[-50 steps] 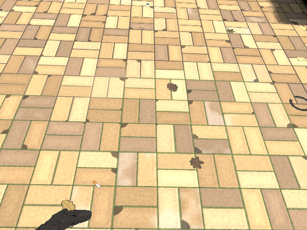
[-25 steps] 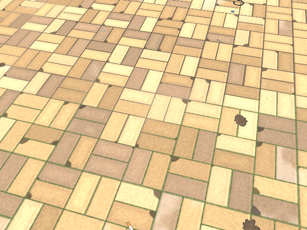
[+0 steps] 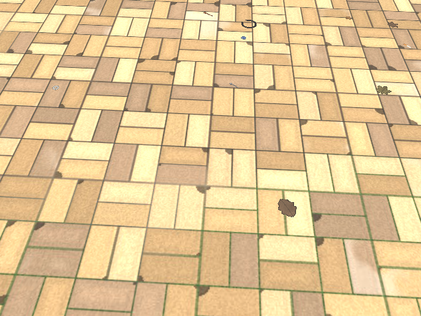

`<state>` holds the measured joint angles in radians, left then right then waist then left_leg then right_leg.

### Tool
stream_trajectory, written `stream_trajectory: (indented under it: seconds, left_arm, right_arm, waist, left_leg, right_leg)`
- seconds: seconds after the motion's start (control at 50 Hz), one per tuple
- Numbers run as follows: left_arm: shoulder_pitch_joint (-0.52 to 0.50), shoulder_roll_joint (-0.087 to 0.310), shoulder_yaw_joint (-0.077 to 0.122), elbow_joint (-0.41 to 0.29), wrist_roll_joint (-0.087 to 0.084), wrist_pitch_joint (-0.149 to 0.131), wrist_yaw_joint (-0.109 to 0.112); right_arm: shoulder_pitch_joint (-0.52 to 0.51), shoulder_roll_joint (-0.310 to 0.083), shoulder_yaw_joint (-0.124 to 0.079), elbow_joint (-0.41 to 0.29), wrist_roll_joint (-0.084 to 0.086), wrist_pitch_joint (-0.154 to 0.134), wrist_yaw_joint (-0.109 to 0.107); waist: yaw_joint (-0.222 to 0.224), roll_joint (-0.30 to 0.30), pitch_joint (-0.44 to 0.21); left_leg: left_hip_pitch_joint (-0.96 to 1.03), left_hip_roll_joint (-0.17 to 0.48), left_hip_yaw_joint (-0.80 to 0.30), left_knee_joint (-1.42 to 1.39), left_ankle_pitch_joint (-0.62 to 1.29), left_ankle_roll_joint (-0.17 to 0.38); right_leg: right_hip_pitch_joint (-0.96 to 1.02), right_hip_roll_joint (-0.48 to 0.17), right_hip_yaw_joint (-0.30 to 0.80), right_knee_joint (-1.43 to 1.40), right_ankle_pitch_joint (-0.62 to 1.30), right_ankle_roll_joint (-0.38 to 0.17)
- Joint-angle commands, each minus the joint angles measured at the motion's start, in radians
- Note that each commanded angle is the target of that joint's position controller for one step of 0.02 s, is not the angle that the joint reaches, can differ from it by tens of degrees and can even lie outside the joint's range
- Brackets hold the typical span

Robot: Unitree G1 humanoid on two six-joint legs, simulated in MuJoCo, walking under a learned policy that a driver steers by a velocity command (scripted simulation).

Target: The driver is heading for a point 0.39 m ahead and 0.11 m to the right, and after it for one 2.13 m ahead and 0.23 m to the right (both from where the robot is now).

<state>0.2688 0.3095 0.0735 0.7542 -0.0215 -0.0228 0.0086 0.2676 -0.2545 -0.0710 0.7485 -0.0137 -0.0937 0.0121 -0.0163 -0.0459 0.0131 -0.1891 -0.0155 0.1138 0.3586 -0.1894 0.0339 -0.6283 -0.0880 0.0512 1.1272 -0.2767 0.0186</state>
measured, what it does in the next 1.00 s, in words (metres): walks ahead: right foot, then left foot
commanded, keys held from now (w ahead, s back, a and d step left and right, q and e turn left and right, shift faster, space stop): w+e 0.50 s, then w+q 0.42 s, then q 0.08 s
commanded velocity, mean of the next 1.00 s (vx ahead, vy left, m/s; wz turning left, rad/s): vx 0.49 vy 0.00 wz -0.22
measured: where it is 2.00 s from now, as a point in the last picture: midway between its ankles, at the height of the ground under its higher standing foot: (252, 254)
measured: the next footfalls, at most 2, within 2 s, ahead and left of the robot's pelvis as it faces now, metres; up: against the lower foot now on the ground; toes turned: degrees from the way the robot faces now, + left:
right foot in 0.28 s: +0.29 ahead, -0.17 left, +0.00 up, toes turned -13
left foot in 0.82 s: +0.65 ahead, -0.07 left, +0.00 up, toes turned -15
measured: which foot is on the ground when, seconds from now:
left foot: down 0.00-0.28, up 0.30-0.80, down 0.82-1.00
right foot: up 0.00-0.26, down 0.28-0.84, up 0.86-1.00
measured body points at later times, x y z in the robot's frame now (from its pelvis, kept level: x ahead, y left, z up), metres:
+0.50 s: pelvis +0.25 -0.09 +0.00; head +0.28 -0.12 +0.45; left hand +0.42 +0.14 -0.10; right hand +0.34 -0.40 -0.10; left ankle +0.34 +0.08 -0.66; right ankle +0.25 -0.16 -0.74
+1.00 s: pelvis +0.55 -0.11 +0.00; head +0.59 -0.11 +0.44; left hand +0.74 +0.12 -0.11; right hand +0.60 -0.40 -0.11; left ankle +0.61 -0.06 -0.74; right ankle +0.49 -0.25 -0.66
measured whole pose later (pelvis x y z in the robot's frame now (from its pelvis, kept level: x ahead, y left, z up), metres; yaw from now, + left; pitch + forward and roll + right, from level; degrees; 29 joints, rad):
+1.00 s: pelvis +0.55 -0.11 +0.00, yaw -11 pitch +2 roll +0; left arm 0.21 0.29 0.04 0.70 0.02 -0.10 0.00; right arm 0.26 -0.28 -0.06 0.73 0.00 -0.07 0.03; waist -0.02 -0.02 0.05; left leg -0.30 -0.11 -0.04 0.42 -0.14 0.10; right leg -0.51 -0.03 0.06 1.12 -0.35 0.02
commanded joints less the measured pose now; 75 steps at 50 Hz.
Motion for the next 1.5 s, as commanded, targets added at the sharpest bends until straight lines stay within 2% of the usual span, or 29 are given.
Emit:
stream_trajectory:
  seconds: [0.02,0.2,0.24,0.28,0.3,0.32,0.34,0.36,0.38,0.42,0.58,0.7,0.76,0.8,0.82,0.84,0.86,0.9,0.94,1.04,1.18,1.26,1.28,1.3,1.32,1.34,1.36,1.42,1.5]
  left_arm:
    - [0.020,0.008,0.002,-0.070,0.007,0.003,-0.005]
    - [-0.244,0.021,-0.004,-0.182,0.003,-0.002,-0.058]
    - [-0.214,0.047,0.011,-0.193,0.007,0.003,-0.061]
    - [0.044,0.131,0.063,-0.128,0.004,0.010,-0.050]
    - [0.198,0.235,0.098,-0.100,-0.003,0.018,-0.029]
    - [0.143,0.320,0.096,-0.127,-0.005,-0.001,-0.033]
    - [0.162,0.221,0.071,-0.143,0.000,-0.017,-0.041]
    - [0.125,0.171,0.054,-0.133,0.006,-0.030,-0.042]
    - [0.065,0.142,0.044,-0.139,0.003,-0.034,-0.040]
    - [-0.030,0.093,0.027,-0.167,0.019,-0.034,-0.031]
    - [0.037,0.103,0.024,-0.100,0.012,-0.046,0.001]
    - [0.118,0.127,0.028,-0.026,0.014,-0.048,-0.003]
    - [0.099,0.142,0.035,-0.012,0.014,-0.037,0.005]
    - [0.060,0.153,0.036,-0.021,0.018,-0.026,0.012]
    - [0.050,0.139,0.027,-0.034,0.024,-0.024,0.018]
    - [0.126,0.076,0.005,-0.071,0.043,-0.036,0.018]
    - [0.155,0.037,-0.013,-0.065,0.039,-0.059,0.006]
    - [-0.009,0.115,-0.003,-0.110,-0.006,-0.100,-0.017]
    - [-0.076,0.112,0.005,-0.128,0.033,-0.106,-0.008]
    - [-0.044,0.056,-0.006,-0.130,0.047,-0.062,0.015]
    - [-0.245,0.042,-0.012,-0.169,0.029,-0.053,0.000]
    - [-0.183,0.084,0.009,-0.150,0.034,-0.075,-0.007]
    - [-0.135,0.107,0.015,-0.144,0.045,-0.082,0.000]
    - [-0.087,0.157,0.023,-0.150,0.059,-0.076,0.014]
    - [-0.053,0.159,0.024,-0.131,0.073,-0.055,0.013]
    - [-0.086,0.102,0.017,-0.145,0.036,-0.040,0.013]
    - [-0.118,0.055,0.004,-0.162,0.033,-0.029,0.017]
    - [-0.199,0.071,-0.001,-0.163,0.046,-0.001,0.022]
    - [-0.179,0.077,0.004,-0.130,0.045,0.006,0.022]
  right_arm:
    - [-0.079,-0.115,-0.030,-0.054,-0.002,-0.030,-0.008]
    - [0.023,-0.216,-0.065,0.019,0.037,0.009,-0.020]
    - [0.016,-0.243,-0.072,0.022,0.047,0.022,-0.021]
    - [0.008,-0.227,-0.063,0.019,0.053,0.034,-0.025]
    - [0.029,-0.165,-0.036,-0.005,0.017,0.029,-0.027]
    - [0.088,-0.055,0.002,-0.066,-0.010,0.000,-0.017]
    - [-0.033,-0.155,-0.016,-0.069,0.033,-0.030,-0.007]
    - [-0.093,-0.177,-0.021,-0.092,0.057,-0.044,-0.003]
    - [-0.094,-0.163,-0.016,-0.081,0.038,-0.050,-0.011]
    - [-0.076,-0.169,-0.027,-0.070,0.007,-0.038,-0.016]
    - [-0.220,-0.074,0.010,-0.083,0.009,-0.008,0.001]
    - [-0.338,-0.104,0.012,-0.127,0.032,-0.015,0.033]
    - [-0.297,-0.113,0.009,-0.131,0.033,-0.016,0.050]
    - [-0.133,-0.156,-0.018,-0.091,0.027,-0.010,0.045]
    - [0.008,-0.197,-0.037,-0.059,0.023,-0.007,0.039]
    - [0.124,-0.290,-0.058,-0.057,0.014,-0.005,0.031]
    - [0.153,-0.258,-0.051,-0.039,0.037,-0.002,0.035]
    - [0.070,-0.182,-0.030,-0.066,0.035,0.008,0.024]
    - [-0.018,-0.153,-0.016,-0.088,0.018,0.011,0.018]
    - [-0.032,-0.199,-0.030,-0.085,0.019,0.025,-0.009]
    - [0.034,-0.197,-0.038,-0.056,0.042,0.098,-0.055]
    - [-0.028,-0.177,-0.036,-0.094,0.035,0.108,-0.061]
    - [-0.039,-0.150,-0.027,-0.112,0.029,0.105,-0.057]
    - [-0.003,-0.097,-0.009,-0.130,0.009,0.100,-0.053]
    - [0.160,-0.101,-0.004,-0.128,0.029,0.099,-0.047]
    - [0.199,-0.202,-0.026,-0.086,0.026,0.108,-0.044]
    - [0.103,-0.246,-0.045,-0.085,0.034,0.126,-0.046]
    - [0.034,-0.193,-0.041,-0.111,0.034,0.165,-0.054]
    - [0.013,-0.116,-0.015,-0.130,0.022,0.151,-0.052]
  waist:
    - [0.037,0.109,0.013]
    - [-0.045,0.089,0.074]
    - [-0.012,0.114,0.032]
    - [0.129,0.094,-0.116]
    - [0.174,-0.062,-0.212]
    - [0.058,-0.252,-0.318]
    - [0.144,-0.104,-0.344]
    - [0.132,-0.079,-0.211]
    - [0.088,0.001,-0.146]
    - [0.018,0.000,-0.091]
    - [0.062,-0.033,-0.025]
    - [0.115,-0.022,0.051]
    - [0.081,-0.031,0.032]
    - [-0.010,-0.033,-0.083]
    - [-0.076,-0.001,-0.172]
    - [-0.066,0.184,-0.308]
    - [-0.054,0.339,-0.380]
    - [-0.080,0.143,-0.177]
    - [-0.018,0.041,-0.045]
    - [0.039,0.091,-0.068]
    - [-0.030,0.148,-0.109]
    - [0.025,0.176,-0.103]
    - [0.046,0.144,-0.153]
    - [0.039,-0.022,-0.245]
    - [-0.029,-0.268,-0.341]
    - [-0.026,-0.155,-0.312]
    - [0.006,-0.070,-0.215]
    - [-0.011,-0.052,-0.081]
    - [0.003,-0.094,-0.115]
  left_leg:
    - [0.006,0.286,-0.148,-0.224,0.212,0.173]
    - [0.209,0.323,0.015,-0.163,0.262,0.111]
    - [0.245,0.319,0.052,-0.036,0.546,0.089]
    - [0.141,0.249,0.122,0.333,0.741,0.035]
    - [-0.138,0.194,0.131,0.676,0.346,-0.022]
    - [-0.522,-0.013,-0.043,0.965,-0.424,-0.074]
    - [-0.625,0.020,-0.204,1.037,-0.385,-0.054]
    - [-0.685,0.059,-0.189,1.004,-0.283,-0.030]
    - [-0.632,0.104,-0.191,0.922,-0.198,-0.022]
    - [-0.494,0.143,-0.199,0.805,-0.113,-0.035]
    - [-0.405,0.095,-0.140,0.333,0.283,-0.092]
    - [-0.506,0.085,-0.141,0.198,0.260,-0.012]
    - [-0.462,0.052,-0.118,0.177,0.129,0.039]
    - [-0.207,-0.028,-0.054,0.161,0.111,0.083]
    - [0.024,-0.009,-0.106,0.166,0.169,0.118]
    - [0.385,0.222,-0.501,0.155,0.164,0.255]
    - [0.564,0.347,-0.908,-0.011,-0.005,0.376]
    - [0.391,0.291,-0.734,-0.062,-0.142,0.287]
    - [0.146,0.223,-0.574,-0.092,0.145,0.250]
    - [-0.031,0.142,-0.374,-0.055,0.757,0.241]
    - [-0.010,0.082,-0.435,0.045,0.493,0.123]
    - [0.063,0.077,-0.554,0.180,0.382,0.096]
    - [0.010,0.031,-0.528,0.287,0.308,0.065]
    - [-0.139,-0.063,-0.413,0.515,-0.077,0.016]
    - [-0.351,-0.157,-0.334,0.717,-0.570,-0.036]
    - [-0.391,-0.061,-0.316,0.841,-0.516,-0.075]
    - [-0.412,-0.036,-0.283,0.901,-0.431,-0.103]
    - [-0.370,0.005,-0.214,0.893,-0.284,-0.128]
    - [-0.288,0.011,-0.168,0.694,-0.263,-0.127]
  right_leg:
    - [-0.060,-0.054,0.055,-0.075,0.141,0.009]
    - [-0.039,-0.015,-0.063,-0.451,0.178,-0.069]
    - [0.057,0.043,-0.125,-0.472,0.069,-0.107]
    - [0.445,0.151,-0.174,-0.559,0.115,-0.171]
    - [0.752,-0.017,0.104,-0.581,0.160,-0.246]
    - [0.983,-0.229,0.697,-0.750,-0.072,-0.435]
    - [0.989,-0.245,0.741,-0.846,-0.133,-0.412]
    - [0.893,-0.218,0.595,-0.844,-0.053,-0.370]
    - [0.754,-0.172,0.477,-0.833,0.056,-0.333]
    - [0.555,-0.109,0.346,-0.864,0.240,-0.303]
    - [0.434,-0.022,0.122,-0.914,0.348,-0.243]
    - [0.642,-0.133,0.137,-0.895,0.322,-0.228]
    - [0.721,-0.152,0.090,-0.819,0.556,-0.195]
    - [0.702,-0.104,0.018,-0.621,0.906,-0.159]
    - [0.593,-0.061,-0.024,-0.419,0.885,-0.124]
    - [0.260,0.056,-0.071,-0.044,0.475,-0.053]
    - [-0.012,0.196,0.013,0.192,-0.250,-0.007]
    - [-0.146,0.083,0.081,0.214,-0.150,-0.032]
    - [-0.075,0.024,0.055,0.045,-0.061,-0.025]
    - [0.051,0.059,0.000,-0.175,0.002,0.058]
    - [0.154,0.150,0.030,-0.539,0.266,0.061]
    - [0.245,0.131,0.065,-0.718,0.273,0.007]
    - [0.404,0.054,0.096,-0.765,0.430,-0.036]
    - [0.640,-0.148,0.266,-0.713,0.807,-0.122]
    - [0.823,-0.369,0.559,-0.698,0.934,-0.325]
    - [0.750,-0.373,0.578,-0.715,0.705,-0.332]
    - [0.661,-0.285,0.431,-0.724,0.578,-0.282]
    - [0.411,-0.157,0.221,-0.813,0.344,-0.232]
    - [0.418,-0.135,0.127,-0.827,0.418,-0.266]
Velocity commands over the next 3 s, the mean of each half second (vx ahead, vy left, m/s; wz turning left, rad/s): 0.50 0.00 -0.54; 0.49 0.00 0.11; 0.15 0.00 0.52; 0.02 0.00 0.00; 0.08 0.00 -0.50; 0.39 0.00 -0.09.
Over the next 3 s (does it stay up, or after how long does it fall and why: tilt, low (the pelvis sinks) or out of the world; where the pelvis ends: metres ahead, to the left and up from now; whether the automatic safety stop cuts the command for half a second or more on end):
stays up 0.92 -0.21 -0.02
